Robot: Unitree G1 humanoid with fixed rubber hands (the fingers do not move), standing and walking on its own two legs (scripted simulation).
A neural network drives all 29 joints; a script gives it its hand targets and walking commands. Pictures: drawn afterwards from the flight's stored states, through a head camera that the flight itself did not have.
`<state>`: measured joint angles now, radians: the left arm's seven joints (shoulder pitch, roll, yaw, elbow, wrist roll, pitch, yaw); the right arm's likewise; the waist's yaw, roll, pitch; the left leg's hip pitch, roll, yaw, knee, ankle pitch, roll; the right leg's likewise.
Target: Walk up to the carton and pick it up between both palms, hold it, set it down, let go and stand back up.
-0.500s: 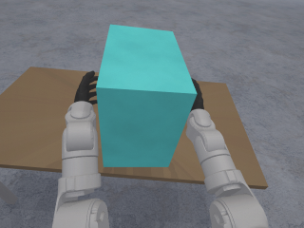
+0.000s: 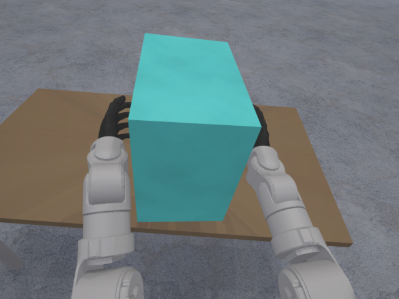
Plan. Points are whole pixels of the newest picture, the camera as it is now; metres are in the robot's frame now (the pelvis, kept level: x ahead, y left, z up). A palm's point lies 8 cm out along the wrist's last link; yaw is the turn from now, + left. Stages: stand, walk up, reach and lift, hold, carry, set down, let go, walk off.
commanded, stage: hold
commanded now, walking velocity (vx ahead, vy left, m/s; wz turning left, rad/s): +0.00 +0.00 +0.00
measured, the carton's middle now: (184, 128) +0.43 +0.01 +0.14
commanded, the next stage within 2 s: none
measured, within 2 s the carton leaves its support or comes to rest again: neither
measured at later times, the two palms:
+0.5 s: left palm (112, 140) +0.35 +0.14 +0.18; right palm (260, 142) +0.35 -0.13 +0.17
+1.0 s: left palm (111, 140) +0.35 +0.15 +0.18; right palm (259, 140) +0.35 -0.13 +0.17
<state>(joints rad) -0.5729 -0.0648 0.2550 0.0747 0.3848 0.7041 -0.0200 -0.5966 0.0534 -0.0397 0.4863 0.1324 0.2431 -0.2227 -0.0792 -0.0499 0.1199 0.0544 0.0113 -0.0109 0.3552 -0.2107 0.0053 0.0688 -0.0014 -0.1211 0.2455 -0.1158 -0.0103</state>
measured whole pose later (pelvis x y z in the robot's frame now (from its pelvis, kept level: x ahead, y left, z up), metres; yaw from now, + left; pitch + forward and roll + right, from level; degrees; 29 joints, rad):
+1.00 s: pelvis -0.01 -0.01 +0.00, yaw +0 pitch -11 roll -1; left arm -0.60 -0.05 0.28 0.12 0.37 0.70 -0.03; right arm -0.65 0.07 -0.07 0.53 0.12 0.26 -0.23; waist -0.08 -0.07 0.10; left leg 0.03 0.01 -0.02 0.37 -0.20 0.00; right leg 0.03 0.00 -0.13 0.29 -0.13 -0.02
